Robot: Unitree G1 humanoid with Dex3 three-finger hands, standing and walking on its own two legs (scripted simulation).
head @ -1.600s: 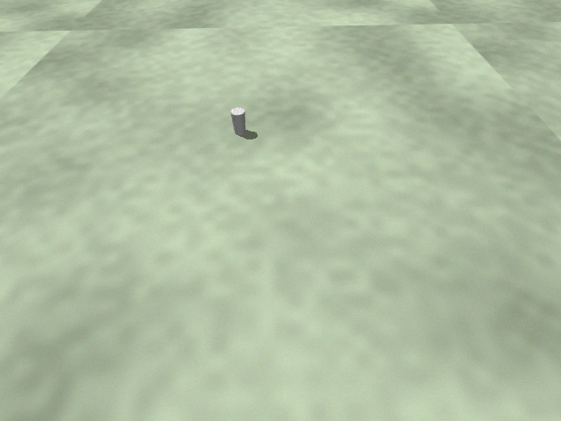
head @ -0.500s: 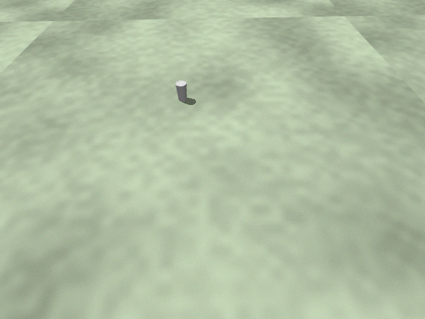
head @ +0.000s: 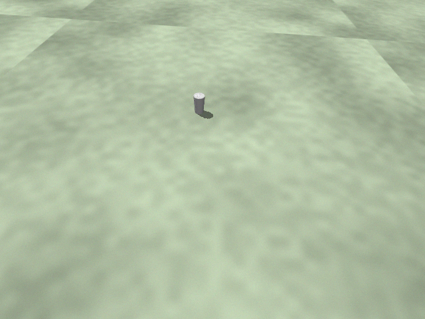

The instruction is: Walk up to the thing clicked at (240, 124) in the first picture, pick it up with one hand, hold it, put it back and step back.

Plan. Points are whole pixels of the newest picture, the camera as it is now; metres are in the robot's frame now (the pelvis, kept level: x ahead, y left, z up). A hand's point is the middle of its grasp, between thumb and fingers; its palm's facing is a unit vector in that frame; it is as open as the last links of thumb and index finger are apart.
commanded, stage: walk up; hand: left
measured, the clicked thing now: (199, 103) +1.73 +0.14 -0.69
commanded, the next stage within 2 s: none
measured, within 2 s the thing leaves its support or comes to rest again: neither
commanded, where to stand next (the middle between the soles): +1.37 -0.10 m, yaw -1 degrees
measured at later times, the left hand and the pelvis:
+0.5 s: hand (136, 206) +0.42 +0.22 -0.12, palm faces -0.02 -0.93 -0.37, open 7.3 cm; pelvis +0.29 -0.04 +0.00, yaw +0 degrees
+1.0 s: hand (137, 151) +0.65 +0.28 -0.14, palm faces -0.09 -0.94 -0.32, open 7.4 cm; pelvis +0.57 +0.00 +0.01, yaw -2 degrees
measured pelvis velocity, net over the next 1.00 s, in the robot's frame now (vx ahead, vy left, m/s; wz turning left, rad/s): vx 0.57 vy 0.00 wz -0.04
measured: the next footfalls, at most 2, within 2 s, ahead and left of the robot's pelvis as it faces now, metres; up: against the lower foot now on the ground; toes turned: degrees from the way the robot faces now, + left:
right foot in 0.38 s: +0.39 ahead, -0.18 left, +0.00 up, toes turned -6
left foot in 0.78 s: +0.63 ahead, +0.11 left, +0.00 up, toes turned +5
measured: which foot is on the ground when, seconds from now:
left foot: down 0.00-0.40, up 0.42-0.76, down 0.78-1.00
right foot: up 0.00-0.36, down 0.38-0.80, up 0.82-1.00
